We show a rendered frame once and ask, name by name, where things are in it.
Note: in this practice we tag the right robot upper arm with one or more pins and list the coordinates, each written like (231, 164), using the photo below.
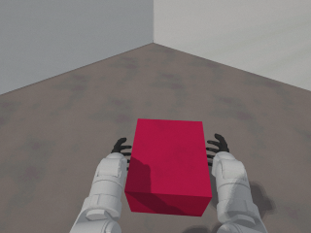
(232, 227)

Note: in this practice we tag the right robot forearm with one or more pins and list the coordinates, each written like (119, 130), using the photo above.
(234, 193)

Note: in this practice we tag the robot right hand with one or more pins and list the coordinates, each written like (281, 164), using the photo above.
(222, 145)

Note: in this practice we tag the left robot forearm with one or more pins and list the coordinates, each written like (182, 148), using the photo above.
(104, 200)

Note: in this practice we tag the left robot upper arm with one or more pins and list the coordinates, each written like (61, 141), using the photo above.
(97, 226)

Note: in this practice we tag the carton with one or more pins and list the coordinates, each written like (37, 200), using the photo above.
(168, 171)

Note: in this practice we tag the robot left hand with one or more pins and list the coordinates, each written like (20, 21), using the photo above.
(118, 148)

